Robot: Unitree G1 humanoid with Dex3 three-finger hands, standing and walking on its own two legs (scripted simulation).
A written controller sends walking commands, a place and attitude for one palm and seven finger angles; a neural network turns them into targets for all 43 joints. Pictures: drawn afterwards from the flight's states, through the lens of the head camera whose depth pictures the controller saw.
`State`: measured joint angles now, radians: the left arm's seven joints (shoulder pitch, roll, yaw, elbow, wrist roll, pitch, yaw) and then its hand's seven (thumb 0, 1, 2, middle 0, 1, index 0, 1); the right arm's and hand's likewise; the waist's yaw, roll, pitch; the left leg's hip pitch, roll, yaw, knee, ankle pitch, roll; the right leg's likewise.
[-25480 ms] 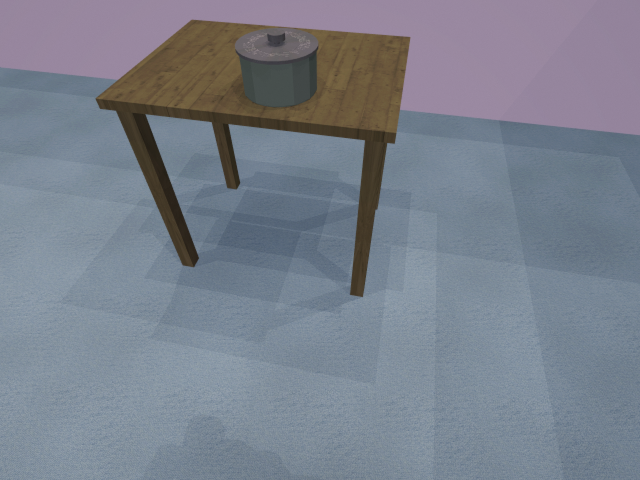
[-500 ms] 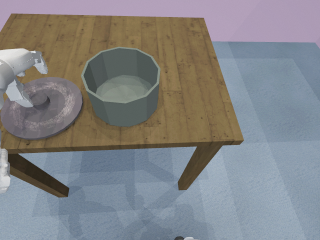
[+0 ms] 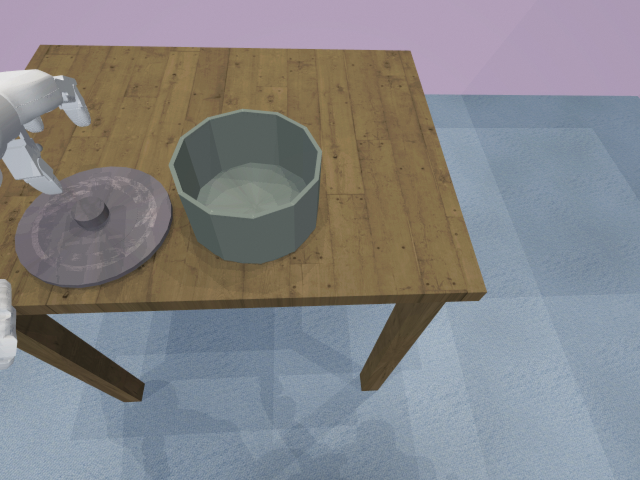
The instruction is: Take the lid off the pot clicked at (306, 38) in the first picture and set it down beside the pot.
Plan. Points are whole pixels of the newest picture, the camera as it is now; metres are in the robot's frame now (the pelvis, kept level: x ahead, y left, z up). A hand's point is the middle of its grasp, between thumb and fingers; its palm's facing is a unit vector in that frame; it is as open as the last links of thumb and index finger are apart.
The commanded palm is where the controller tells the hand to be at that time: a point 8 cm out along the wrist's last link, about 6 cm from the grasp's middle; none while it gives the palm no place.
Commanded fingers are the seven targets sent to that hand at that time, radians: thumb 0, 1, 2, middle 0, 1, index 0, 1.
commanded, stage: raise the empty hand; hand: left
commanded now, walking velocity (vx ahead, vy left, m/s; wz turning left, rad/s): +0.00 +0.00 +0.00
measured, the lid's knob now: (90, 212) +0.48 +0.31 +0.01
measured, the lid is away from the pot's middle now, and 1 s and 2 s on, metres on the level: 0.23 0.23 0.23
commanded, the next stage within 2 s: draw the hand back to the body in 0.36 s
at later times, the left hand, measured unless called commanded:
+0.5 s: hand (14, 129) +0.47 +0.31 +0.17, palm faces -0.36 -0.07 -0.93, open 11.0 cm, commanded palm +0.46 +0.31 +0.23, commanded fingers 0.00 0.07 0.49 -0.30 -0.96 -0.30 -0.96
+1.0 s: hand (17, 171) +0.41 +0.29 +0.17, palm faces -0.15 -0.34 -0.93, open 10.9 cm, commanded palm +0.37 +0.30 +0.22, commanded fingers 0.00 0.07 0.49 -0.30 -0.96 -0.30 -0.96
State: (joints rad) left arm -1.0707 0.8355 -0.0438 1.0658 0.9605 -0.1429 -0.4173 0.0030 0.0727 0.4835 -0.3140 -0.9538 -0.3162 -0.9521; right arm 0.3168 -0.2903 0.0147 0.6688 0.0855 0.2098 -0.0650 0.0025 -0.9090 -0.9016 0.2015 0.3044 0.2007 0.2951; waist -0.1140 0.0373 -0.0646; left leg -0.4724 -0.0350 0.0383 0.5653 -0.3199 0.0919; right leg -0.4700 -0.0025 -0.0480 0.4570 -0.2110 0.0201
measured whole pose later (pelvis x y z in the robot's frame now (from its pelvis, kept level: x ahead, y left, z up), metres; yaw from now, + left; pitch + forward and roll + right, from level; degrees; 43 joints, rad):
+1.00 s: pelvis -0.01 +0.00 +0.01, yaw +2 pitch +6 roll -2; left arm -0.75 0.74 0.05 0.65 0.60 -0.10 -0.38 0.00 0.07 0.48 -0.32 -0.95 -0.32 -0.95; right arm 0.24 -0.27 0.01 0.57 0.08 0.20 -0.02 0.01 -0.91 -0.90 0.20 0.30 0.20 0.29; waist -0.03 0.06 -0.01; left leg -0.31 -0.06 0.02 0.46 -0.26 0.09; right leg -0.31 -0.02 -0.07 0.39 -0.19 0.00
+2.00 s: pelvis -0.02 -0.07 +0.01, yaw +1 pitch -4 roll +0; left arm 0.00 0.37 0.35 -0.02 -0.12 -0.09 0.10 0.02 0.83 0.87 -0.22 -0.35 -0.22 -0.35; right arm 0.15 -0.25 0.03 0.67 0.04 -0.08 -0.06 0.01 -0.91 -0.90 0.20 0.30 0.20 0.30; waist 0.04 0.07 0.04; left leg -0.07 0.03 0.01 0.39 -0.25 -0.01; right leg -0.10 0.06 -0.07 0.35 -0.18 -0.07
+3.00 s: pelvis -0.03 -0.02 +0.01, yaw +0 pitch -3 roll -2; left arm 0.48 0.36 0.38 -0.53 -0.06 -0.18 0.10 0.02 0.89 0.90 -0.21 -0.30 -0.21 -0.30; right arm 0.17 -0.22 0.04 0.59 0.00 -0.09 -0.03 0.01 -0.91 -0.90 0.20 0.30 0.20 0.30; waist 0.04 0.01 0.05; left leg -0.15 -0.02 0.04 0.45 -0.25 0.06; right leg -0.16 0.02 -0.04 0.36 -0.15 0.00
